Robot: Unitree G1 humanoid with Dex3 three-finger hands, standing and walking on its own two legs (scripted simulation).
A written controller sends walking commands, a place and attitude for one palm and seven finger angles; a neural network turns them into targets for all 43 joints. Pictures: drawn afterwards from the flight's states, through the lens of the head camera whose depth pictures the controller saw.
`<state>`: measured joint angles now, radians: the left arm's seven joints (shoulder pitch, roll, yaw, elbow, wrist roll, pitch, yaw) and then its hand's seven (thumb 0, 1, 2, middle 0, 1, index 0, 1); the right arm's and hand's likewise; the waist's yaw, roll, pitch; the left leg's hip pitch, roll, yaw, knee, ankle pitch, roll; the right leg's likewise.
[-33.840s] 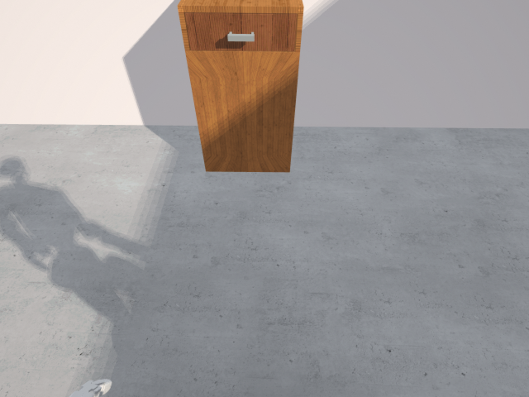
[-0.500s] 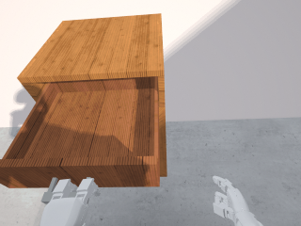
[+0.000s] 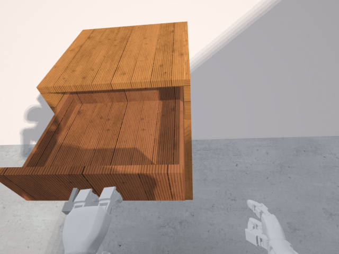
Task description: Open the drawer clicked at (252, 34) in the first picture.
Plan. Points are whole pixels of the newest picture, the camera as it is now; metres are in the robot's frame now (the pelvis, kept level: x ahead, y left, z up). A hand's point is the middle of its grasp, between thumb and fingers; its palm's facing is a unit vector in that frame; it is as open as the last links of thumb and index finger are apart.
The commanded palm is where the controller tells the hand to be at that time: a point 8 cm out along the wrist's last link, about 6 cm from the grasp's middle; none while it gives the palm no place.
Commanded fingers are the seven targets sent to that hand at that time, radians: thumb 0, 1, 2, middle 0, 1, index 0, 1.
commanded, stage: lift the hand off the handle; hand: left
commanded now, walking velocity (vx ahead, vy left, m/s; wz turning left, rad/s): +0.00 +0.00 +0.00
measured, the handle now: (90, 199) +0.23 +0.22 +0.03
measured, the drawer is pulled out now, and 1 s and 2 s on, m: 0.30 0.28 0.28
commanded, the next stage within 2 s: draw the hand back to the body in 1.68 s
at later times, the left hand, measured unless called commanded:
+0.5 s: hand (104, 216) +0.20 +0.18 +0.01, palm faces +0.04 -0.15 -0.99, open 13.6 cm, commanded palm +0.16 +0.18 +0.08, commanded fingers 0.00 -0.50 0.30 -0.30 -1.20 -0.30 -1.20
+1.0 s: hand (89, 202) +0.20 +0.19 +0.08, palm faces +0.09 -0.18 -0.98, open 13.5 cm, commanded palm +0.16 +0.19 +0.15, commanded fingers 0.00 -0.50 0.30 -0.30 -1.20 -0.30 -1.20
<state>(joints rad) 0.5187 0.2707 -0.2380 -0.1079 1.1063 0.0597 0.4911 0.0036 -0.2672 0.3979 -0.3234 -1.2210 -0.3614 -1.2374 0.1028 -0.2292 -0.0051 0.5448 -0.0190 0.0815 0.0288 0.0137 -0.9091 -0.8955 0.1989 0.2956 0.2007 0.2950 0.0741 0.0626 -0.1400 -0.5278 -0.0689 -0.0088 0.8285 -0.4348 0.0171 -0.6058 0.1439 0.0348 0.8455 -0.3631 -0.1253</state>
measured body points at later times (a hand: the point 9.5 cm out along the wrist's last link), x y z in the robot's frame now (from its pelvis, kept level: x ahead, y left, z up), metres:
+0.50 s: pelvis +0.01 +0.01 +0.00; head +0.02 -0.03 +0.45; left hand +0.19 +0.19 +0.06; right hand +0.24 -0.18 -0.09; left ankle -0.01 +0.12 -0.70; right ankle +0.03 -0.04 -0.70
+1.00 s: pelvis +0.02 +0.02 +0.02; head +0.01 -0.02 +0.46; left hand +0.19 +0.20 +0.13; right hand +0.26 -0.16 -0.07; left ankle -0.01 +0.12 -0.70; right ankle +0.03 -0.04 -0.70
